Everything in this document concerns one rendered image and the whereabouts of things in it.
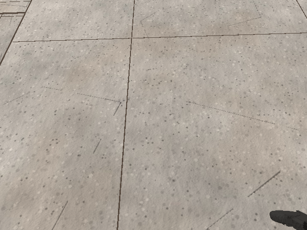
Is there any robot right hand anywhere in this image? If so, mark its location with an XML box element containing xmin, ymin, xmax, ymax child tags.
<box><xmin>270</xmin><ymin>210</ymin><xmax>307</xmax><ymax>230</ymax></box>

